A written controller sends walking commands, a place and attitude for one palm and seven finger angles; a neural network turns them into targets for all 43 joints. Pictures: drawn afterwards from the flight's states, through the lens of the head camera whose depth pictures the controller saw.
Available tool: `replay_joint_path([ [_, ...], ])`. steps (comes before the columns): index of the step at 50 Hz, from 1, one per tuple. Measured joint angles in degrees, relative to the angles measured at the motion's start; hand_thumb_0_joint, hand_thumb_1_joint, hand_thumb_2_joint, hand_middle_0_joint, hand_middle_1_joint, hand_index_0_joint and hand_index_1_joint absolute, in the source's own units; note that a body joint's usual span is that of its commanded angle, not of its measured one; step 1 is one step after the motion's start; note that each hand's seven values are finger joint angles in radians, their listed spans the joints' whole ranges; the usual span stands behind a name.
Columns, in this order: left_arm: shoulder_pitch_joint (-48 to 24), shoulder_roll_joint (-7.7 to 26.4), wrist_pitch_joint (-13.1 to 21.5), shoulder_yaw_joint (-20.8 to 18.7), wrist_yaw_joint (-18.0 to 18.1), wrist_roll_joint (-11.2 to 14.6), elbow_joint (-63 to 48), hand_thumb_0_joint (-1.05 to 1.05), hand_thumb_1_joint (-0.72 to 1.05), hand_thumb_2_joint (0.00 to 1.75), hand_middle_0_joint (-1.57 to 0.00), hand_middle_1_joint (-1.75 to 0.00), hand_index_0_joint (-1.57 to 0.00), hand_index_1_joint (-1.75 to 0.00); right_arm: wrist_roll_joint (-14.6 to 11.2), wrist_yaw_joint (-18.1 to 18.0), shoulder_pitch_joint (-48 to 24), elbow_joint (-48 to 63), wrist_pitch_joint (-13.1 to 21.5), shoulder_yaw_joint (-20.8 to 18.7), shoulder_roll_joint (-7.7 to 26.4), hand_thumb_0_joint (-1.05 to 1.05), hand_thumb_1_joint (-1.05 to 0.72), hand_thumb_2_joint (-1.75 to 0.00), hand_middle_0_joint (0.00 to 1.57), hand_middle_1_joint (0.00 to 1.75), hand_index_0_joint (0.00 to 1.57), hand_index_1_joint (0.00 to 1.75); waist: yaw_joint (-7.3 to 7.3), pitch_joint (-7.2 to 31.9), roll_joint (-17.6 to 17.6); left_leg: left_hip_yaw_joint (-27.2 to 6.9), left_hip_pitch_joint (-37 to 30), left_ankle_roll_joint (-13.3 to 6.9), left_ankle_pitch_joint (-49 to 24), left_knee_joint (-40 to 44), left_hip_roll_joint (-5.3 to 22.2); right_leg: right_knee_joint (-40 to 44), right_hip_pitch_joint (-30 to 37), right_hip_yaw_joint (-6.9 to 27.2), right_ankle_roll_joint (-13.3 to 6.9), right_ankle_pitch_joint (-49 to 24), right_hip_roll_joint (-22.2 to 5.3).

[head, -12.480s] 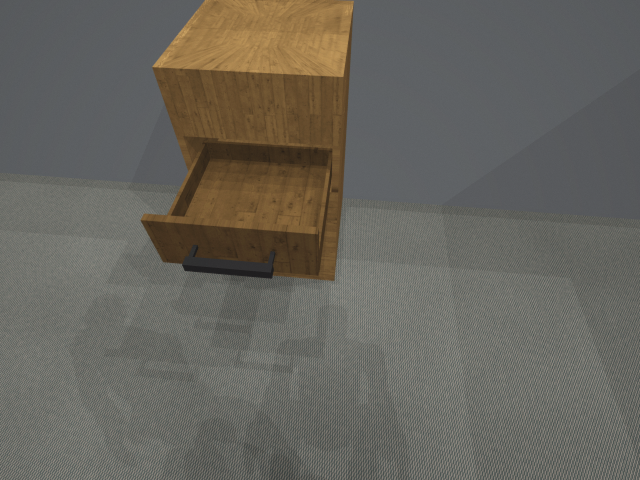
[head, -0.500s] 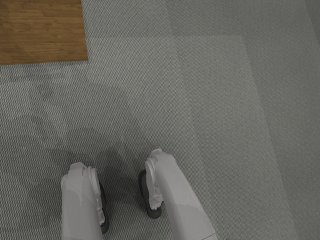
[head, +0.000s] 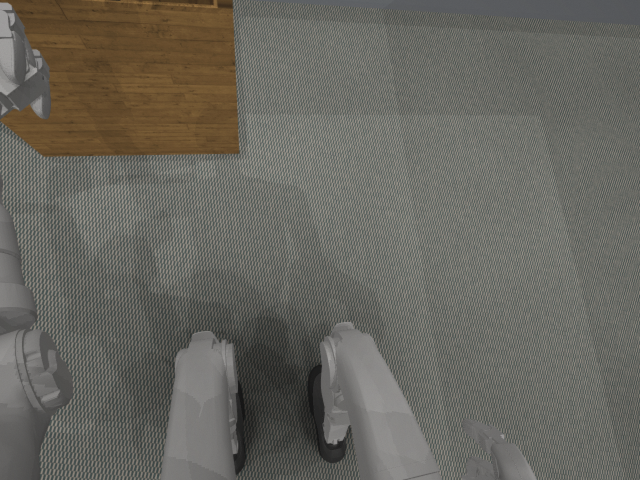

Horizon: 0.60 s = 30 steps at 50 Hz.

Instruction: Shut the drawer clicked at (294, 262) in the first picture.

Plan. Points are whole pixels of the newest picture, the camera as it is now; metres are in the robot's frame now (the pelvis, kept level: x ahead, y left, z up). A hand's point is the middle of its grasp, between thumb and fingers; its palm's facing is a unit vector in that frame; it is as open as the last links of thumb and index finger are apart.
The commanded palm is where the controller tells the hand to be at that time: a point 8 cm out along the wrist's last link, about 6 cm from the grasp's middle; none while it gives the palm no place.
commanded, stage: draw the hand back to the body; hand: left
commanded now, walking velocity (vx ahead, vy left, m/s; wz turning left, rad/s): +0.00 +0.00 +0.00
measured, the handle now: out of the picture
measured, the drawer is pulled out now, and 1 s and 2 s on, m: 0.00 0.00 0.00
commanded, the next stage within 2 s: step back with the hand held close in 1.22 s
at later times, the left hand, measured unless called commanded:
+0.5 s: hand out of the picture +0.34 +0.26 +0.18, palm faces +0.21 -0.94 -0.25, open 3.2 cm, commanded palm +0.31 +0.31 +0.23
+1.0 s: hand out of the picture +0.24 +0.26 +0.36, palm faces +0.46 -0.79 -0.40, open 3.2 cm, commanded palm +0.18 +0.29 +0.39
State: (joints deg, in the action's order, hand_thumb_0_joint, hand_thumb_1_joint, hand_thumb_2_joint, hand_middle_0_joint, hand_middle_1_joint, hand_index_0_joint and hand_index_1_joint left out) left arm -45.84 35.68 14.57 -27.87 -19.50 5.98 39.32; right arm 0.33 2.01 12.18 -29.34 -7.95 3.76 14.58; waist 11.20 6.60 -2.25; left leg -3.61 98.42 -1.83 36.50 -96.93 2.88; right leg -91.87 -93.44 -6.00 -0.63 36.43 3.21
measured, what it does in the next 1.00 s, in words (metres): rises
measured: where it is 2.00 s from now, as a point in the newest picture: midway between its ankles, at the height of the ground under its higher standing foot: (280, 434)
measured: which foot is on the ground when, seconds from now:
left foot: down 0.00-1.00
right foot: down 0.00-1.00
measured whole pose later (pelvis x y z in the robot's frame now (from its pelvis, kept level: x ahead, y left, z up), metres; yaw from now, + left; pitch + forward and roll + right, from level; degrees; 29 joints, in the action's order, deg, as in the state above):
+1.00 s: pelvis +0.08 +0.00 +0.22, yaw +7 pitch +0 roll +0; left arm 29.5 19.7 1.5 -14.8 6.2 5.3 -24.6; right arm -1.7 -3.7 11.2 -31.1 2.9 2.2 12.9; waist -2.9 2.3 -4.8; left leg 0.2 11.4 -1.3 17.9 -29.6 -1.0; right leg -27.9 -8.5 -1.5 -0.3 19.0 0.1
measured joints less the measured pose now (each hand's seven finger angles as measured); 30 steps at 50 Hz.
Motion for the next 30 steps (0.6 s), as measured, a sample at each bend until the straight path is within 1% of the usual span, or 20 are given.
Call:
replay_joint_path([
  [4, 11.27, -5.31, -4.15, 2.22, 0.92, 3.68, -11.01, 0.02, 0.90, 0.90, -1.40, -1.60, -1.39, -1.60, -1.96, -0.08, 0.19, -0.31, 1.72, 0.07, -0.84, 0.00, -0.91, -0.90, 0.20, 0.29, 0.20, 0.30, -2.75, -0.31, 0.07, 1.11, -8.07, 0.01, -1.92, 7.49, -0.19, 6.98, 7.58, 1.20, 0.14, -1.90, -0.13],
  [6, 15.85, -7.59, -4.81, 3.59, 2.13, 5.05, -14.05, 0.02, 0.90, 0.90, -1.40, -1.60, -1.39, -1.60, -2.46, -0.43, 0.28, -0.94, 3.28, 0.10, -1.17, 0.00, -0.90, -0.90, 0.20, 0.29, 0.20, 0.30, -3.95, 0.10, 0.13, 1.40, -12.50, 0.07, -3.01, 11.49, -0.46, 10.78, 11.91, 1.53, 0.15, -2.89, -0.33],
  [9, 20.69, -10.14, -3.72, 5.75, 3.69, 6.22, -15.45, 0.02, 0.90, 0.90, -1.40, -1.60, -1.39, -1.60, -2.68, -1.16, 0.42, -2.09, 5.68, -0.17, -1.27, 0.00, -0.90, -0.90, 0.20, 0.29, 0.20, 0.30, -5.33, 1.34, 0.05, 1.33, -18.90, 0.18, -4.37, 16.73, -1.02, 15.95, 18.47, 1.53, 0.15, -4.03, -0.76],
  [12, 23.62, -11.49, -1.74, 7.87, 4.09, 6.93, -14.16, 0.02, 0.90, 0.90, -1.40, -1.60, -1.39, -1.60, -2.76, -1.78, 0.45, -2.77, 7.16, -0.83, -0.93, 0.01, -0.90, -0.90, 0.20, 0.29, 0.20, 0.30, -6.15, 2.57, 0.07, 1.09, -25.05, 0.25, -5.20, 20.82, -1.52, 20.14, 24.86, 1.35, 0.15, -4.70, -1.14],
  [15, 26.50, -12.43, -0.34, 9.79, 3.40, 7.56, -12.97, 0.02, 0.90, 0.90, -1.40, -1.60, -1.40, -1.60, -2.96, -2.28, 0.39, -2.36, 7.63, -1.57, -0.21, 0.01, -0.90, -0.90, 0.20, 0.29, 0.20, 0.30, -6.49, 3.17, 0.11, 1.03, -30.96, 0.19, -5.81, 24.35, -1.87, 23.82, 30.93, 1.34, 0.22, -5.29, -1.38],
  [18, 31.11, -13.57, 0.28, 11.33, 2.76, 8.34, -14.60, 0.02, 0.90, 0.90, -1.40, -1.60, -1.39, -1.60, -3.27, -2.62, 0.47, -0.79, 7.50, -2.26, 0.56, 0.01, -0.90, -0.90, 0.20, 0.29, 0.20, 0.30, -6.56, 2.99, 0.11, 1.30, -36.79, 0.04, -6.51, 27.94, -2.07, 27.49, 36.74, 1.67, 0.36, -6.10, -1.53],
  [19, 32.95, -13.74, -0.26, 12.27, 4.37, 6.55, -15.77, 0.01, 0.90, 0.90, -1.40, -1.60, -1.39, -1.60, -3.29, -2.88, 0.53, -0.18, 6.91, -2.54, 0.58, 0.01, -0.90, -0.90, 0.20, 0.29, 0.20, 0.30, -6.78, 2.79, 0.43, 1.72, -39.05, -0.01, -6.82, 29.43, -2.13, 28.78, 38.77, 2.10, 0.42, -6.43, -1.61],
  [21, 37.23, -14.20, -3.55, 14.71, 10.06, 2.96, -18.96, 0.01, 0.90, 0.90, -1.40, -1.60, -1.39, -1.60, -3.35, -3.77, 0.59, 1.24, 4.93, -2.99, 0.35, 0.01, -0.90, -0.90, 0.20, 0.29, 0.20, 0.30, -7.25, 1.99, 0.92, 2.64, -44.32, -0.33, -7.80, 33.29, -2.36, 32.08, 43.55, 3.05, 0.83, -7.39, -1.87],
  [24, 43.75, -15.53, -8.40, 17.59, 18.02, -0.38, -23.53, 0.01, 0.90, 0.90, -1.40, -1.60, -1.39, -1.60, -3.32, -5.35, 0.80, 2.84, 3.19, -2.78, 0.09, 0.01, -0.90, -0.90, 0.20, 0.29, 0.20, 0.30, -7.81, 0.84, 0.86, 3.48, -52.14, -0.34, -9.53, 39.48, -2.87, 37.93, 50.99, 3.92, 0.81, -9.93, -2.38],
  [27, 48.72, -16.46, -11.46, 19.21, 23.56, -1.80, -27.55, 0.02, 0.90, 0.90, -1.40, -1.60, -1.39, -1.60, -3.28, -6.84, 1.06, 3.26, 3.19, -2.14, -0.31, 0.01, -0.90, -0.90, 0.20, 0.29, 0.20, 0.30, -8.68, -0.08, 0.51, 3.78, -59.09, -0.43, -11.12, 45.02, -3.25, 43.14, 57.79, 4.28, 1.13, -10.64, -2.71],
  [30, 51.57, -16.83, -12.99, 19.82, 26.60, -2.33, -31.49, 0.02, 0.90, 0.90, -1.40, -1.60, -1.39, -1.60, -3.14, -7.68, 1.08, 2.69, 4.45, -1.58, -0.76, 0.01, -0.90, -0.90, 0.20, 0.29, 0.20, 0.30, -9.74, -1.01, 0.11, 3.75, -65.00, -0.46, -12.47, 49.53, -3.68, 47.51, 63.69, 4.30, 1.11, -11.82, -3.07],
])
